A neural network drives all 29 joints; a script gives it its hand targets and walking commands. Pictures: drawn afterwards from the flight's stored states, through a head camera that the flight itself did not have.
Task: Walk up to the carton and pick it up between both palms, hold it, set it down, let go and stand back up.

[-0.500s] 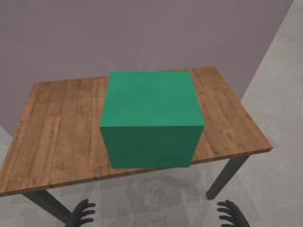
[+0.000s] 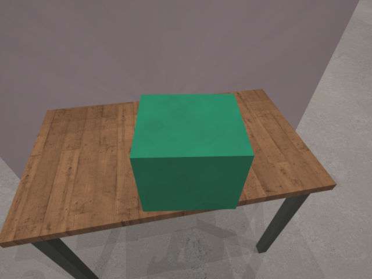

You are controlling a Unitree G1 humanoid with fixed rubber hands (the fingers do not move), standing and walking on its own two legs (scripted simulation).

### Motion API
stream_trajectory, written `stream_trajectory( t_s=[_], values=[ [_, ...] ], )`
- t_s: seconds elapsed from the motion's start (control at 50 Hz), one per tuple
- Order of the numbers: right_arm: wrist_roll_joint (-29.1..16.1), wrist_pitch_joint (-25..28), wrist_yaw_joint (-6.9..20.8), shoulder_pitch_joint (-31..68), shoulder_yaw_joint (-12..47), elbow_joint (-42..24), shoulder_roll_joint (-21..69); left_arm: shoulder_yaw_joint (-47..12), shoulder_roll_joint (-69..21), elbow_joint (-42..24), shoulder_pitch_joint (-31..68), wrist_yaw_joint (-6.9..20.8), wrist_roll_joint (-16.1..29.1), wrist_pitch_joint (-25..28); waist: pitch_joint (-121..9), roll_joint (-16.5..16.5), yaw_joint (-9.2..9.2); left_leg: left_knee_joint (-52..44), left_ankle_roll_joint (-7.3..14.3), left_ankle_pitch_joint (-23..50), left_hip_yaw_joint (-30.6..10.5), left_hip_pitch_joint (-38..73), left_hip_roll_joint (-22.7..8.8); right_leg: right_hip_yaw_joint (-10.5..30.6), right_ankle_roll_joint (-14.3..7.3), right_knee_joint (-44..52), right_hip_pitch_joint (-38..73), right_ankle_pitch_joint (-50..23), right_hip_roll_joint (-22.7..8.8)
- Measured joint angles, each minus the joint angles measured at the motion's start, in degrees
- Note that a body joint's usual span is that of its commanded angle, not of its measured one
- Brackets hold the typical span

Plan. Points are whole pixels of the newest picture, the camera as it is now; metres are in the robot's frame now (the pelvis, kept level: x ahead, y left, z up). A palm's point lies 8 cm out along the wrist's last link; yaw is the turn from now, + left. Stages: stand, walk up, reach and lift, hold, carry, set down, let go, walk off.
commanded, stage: stand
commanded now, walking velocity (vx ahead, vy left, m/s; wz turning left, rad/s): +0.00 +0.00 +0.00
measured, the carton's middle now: (188, 152) +0.46 +0.01 +0.01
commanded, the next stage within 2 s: none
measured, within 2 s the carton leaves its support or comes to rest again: neither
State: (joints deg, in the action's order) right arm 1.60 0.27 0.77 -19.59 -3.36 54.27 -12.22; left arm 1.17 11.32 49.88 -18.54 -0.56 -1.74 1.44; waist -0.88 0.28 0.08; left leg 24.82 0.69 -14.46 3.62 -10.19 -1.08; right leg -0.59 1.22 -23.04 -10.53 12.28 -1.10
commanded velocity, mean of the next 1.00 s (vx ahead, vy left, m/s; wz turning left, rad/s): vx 0.00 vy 0.00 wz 0.00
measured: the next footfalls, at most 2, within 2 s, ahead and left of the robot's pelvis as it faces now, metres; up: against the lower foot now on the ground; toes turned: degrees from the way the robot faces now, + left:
none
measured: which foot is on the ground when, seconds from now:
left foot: down 0.00-1.00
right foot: down 0.00-1.00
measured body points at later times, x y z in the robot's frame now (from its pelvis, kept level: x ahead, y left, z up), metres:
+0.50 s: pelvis +0.00 +0.02 +0.00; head +0.00 +0.02 +0.45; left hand -0.04 +0.23 -0.16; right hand -0.03 -0.20 -0.16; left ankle -0.01 +0.11 -0.74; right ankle +0.00 -0.13 -0.74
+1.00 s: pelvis +0.00 +0.02 +0.00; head +0.00 +0.02 +0.45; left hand -0.04 +0.22 -0.16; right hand -0.04 -0.19 -0.16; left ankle -0.01 +0.11 -0.74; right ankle +0.00 -0.13 -0.74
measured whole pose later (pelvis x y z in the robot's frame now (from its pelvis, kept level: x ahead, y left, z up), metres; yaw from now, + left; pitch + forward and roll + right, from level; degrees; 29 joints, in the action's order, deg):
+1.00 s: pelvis +0.00 +0.02 +0.00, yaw +0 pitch -1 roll +0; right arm 1.0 1.2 -1.7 -20.7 -1.1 65.0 -6.5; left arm 0.2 5.7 66.8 -19.3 -2.9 -0.9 0.7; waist 1.0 0.0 0.8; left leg 23.2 2.6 -13.6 4.3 -8.9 1.2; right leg 0.1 3.0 -22.8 -9.9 12.0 -3.3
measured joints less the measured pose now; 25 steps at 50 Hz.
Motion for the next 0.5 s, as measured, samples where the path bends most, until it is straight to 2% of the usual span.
stream_trajectory(
  t_s=[0.3, 0.5],
  values=[
    [-0.52, 0.24, -1.21, -1.83, 1.08, 5.96, 3.51, -0.52, -2.45, 9.68, -3.08, -0.73, 0.3, -0.17, 0.21, -0.02, -0.05, -2.14, 1.35, 1.56, 0.55, 0.06, 1.77, 0.57, 1.34, 0.76, -0.58, -0.94, -1.69],
    [-0.58, 0.44, -1.94, -1.3, 1.46, 8.17, 4.45, -0.74, -3.89, 13.3, -2.99, -1.63, 0.36, -0.3, 0.62, 0.37, -0.19, -2.37, 1.68, 1.53, 0.92, 0.66, 2.18, 0.96, 1.56, 0.29, -0.4, -0.66, -2.08]
  ],
)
